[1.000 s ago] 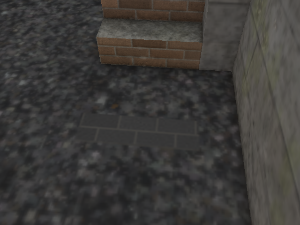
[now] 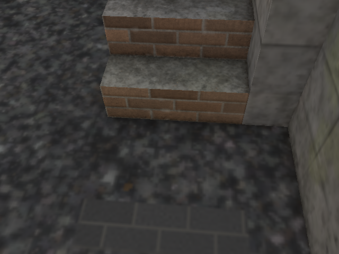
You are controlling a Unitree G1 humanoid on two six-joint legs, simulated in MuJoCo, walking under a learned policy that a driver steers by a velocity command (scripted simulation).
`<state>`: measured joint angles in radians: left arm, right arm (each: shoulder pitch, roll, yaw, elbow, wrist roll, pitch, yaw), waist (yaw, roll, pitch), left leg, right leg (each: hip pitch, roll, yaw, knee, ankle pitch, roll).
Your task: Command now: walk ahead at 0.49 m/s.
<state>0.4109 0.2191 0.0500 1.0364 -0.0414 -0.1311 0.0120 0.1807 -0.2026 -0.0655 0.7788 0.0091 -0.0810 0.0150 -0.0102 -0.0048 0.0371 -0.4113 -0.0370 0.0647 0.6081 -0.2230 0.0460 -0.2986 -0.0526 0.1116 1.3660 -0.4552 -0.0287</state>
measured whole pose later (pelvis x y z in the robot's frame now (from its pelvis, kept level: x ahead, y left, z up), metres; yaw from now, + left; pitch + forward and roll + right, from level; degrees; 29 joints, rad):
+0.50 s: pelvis +0.32 -0.02 +0.00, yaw +0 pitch +0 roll +1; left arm 0.11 0.26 0.05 0.93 0.01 -0.10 -0.03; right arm 0.35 -0.25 -0.05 0.94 0.01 -0.08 -0.02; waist -0.03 0.02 0.11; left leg -0.27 -0.04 -0.08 1.18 -0.50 0.00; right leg -0.43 0.02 -0.04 0.51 -0.08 -0.06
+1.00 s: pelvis +0.43 +0.05 +0.02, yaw -1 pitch -1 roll -1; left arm 0.23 0.21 -0.01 1.03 0.02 -0.03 0.04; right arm 0.19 -0.22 -0.01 0.99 0.01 -0.04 -0.02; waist 0.03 -0.03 0.02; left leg -0.22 -0.06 0.03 0.44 -0.20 0.07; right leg -0.20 -0.04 0.01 0.42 -0.20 0.05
